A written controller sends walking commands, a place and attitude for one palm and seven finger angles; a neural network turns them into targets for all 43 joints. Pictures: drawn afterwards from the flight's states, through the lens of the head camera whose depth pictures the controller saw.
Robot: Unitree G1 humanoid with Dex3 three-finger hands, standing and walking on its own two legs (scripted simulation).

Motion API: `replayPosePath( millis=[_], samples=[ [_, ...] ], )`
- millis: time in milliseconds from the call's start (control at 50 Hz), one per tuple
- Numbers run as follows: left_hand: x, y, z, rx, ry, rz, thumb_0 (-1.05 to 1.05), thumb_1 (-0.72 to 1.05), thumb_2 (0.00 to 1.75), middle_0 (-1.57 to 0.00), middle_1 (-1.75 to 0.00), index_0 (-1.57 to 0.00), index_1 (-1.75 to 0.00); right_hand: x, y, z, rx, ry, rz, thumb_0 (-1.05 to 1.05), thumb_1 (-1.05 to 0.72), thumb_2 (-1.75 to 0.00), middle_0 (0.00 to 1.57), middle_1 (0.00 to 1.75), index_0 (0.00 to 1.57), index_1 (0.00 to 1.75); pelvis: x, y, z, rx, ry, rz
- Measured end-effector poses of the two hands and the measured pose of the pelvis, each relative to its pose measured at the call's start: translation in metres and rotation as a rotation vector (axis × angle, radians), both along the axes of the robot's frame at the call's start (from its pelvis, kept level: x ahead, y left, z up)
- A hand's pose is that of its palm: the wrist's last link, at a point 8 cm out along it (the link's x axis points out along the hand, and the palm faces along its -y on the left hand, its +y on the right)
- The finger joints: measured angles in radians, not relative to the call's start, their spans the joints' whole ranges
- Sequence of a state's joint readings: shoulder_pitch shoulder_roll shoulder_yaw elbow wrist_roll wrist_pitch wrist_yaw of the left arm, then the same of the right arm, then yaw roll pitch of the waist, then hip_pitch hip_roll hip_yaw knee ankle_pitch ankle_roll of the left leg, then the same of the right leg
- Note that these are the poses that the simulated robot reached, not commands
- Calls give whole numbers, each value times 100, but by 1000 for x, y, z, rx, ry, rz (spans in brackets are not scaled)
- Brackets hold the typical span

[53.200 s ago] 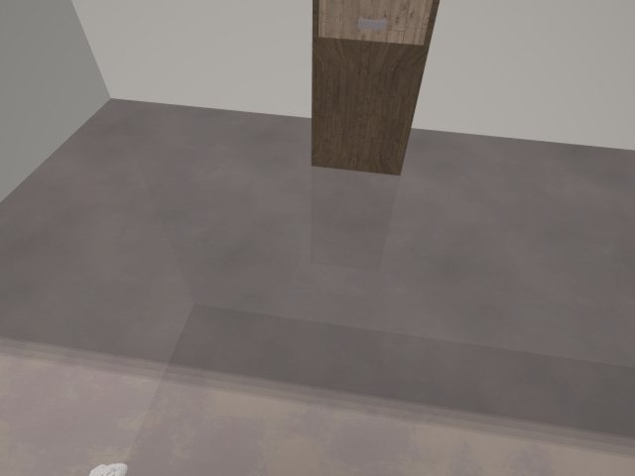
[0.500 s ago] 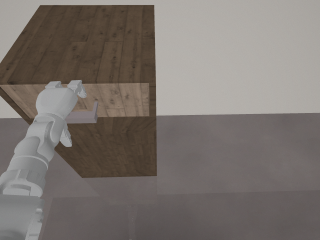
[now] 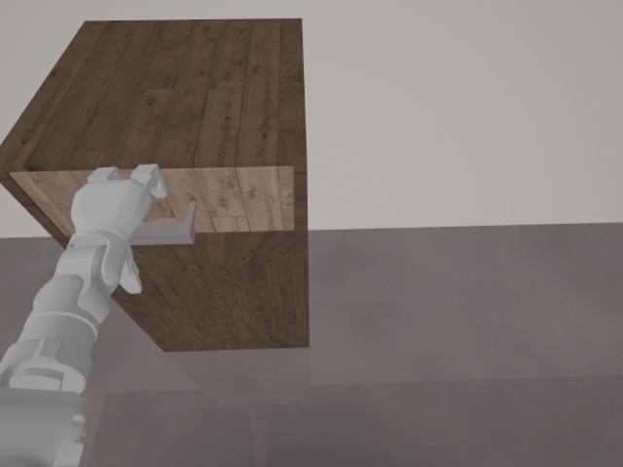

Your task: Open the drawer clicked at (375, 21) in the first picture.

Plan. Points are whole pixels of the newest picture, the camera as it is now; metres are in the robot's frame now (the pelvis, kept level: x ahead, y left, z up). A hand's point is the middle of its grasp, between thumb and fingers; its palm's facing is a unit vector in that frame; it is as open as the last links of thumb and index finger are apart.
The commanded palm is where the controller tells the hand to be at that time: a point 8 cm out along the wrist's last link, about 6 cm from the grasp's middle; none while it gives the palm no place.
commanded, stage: lower the fingers behind the handle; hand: left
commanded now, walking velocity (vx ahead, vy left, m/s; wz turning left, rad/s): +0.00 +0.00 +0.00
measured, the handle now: (163, 221) +0.48 +0.25 -0.02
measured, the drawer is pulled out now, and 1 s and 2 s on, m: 0.00 0.00 0.00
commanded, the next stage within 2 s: lift the fingers back up to retry in 1.54 s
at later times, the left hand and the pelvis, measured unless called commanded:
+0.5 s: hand (148, 244) +0.42 +0.25 +0.01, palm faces -0.06 -0.03 -1.00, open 13.8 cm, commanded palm +0.40 +0.25 +0.06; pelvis -0.01 -0.01 -0.01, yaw +0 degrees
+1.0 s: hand (152, 249) +0.42 +0.25 -0.01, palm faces -0.03 -0.02 -1.00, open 13.8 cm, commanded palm +0.40 +0.25 +0.03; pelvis -0.01 -0.01 -0.02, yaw +0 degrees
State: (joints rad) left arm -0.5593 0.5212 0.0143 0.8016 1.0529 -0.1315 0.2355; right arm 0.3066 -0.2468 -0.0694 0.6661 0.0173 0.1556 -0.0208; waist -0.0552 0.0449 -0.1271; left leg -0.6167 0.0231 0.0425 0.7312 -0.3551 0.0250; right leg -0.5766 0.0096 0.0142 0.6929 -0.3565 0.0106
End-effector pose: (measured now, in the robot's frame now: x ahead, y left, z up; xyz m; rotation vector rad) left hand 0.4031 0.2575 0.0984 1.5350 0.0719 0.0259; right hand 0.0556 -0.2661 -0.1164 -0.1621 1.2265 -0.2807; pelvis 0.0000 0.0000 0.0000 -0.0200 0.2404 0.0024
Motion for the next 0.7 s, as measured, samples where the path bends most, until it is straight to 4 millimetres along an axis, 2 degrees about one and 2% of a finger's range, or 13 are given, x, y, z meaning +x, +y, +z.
replayPosePath(
  millis=[240,420,700],
  samples=[
    [-7,-10,-19,-2,23,-42,0,-49,30,-32,-120,-32,-120,1,-5,-2,-20,4,31,0,-90,-90,20,30,20,30,-6,-3,-4,0,13,15],
    [2,-9,-29,14,21,3,0,-49,30,-32,-120,-32,-120,-15,-10,-8,-23,40,4,0,-90,-90,20,30,20,30,-8,-7,-9,-1,41,6],
    [2,-11,-48,8,33,-8,0,-49,30,-32,-120,-32,-120,-34,-14,-15,-32,96,-20,0,-90,-90,20,30,20,30,-9,-10,-15,-2,71,-1]
  ],
)
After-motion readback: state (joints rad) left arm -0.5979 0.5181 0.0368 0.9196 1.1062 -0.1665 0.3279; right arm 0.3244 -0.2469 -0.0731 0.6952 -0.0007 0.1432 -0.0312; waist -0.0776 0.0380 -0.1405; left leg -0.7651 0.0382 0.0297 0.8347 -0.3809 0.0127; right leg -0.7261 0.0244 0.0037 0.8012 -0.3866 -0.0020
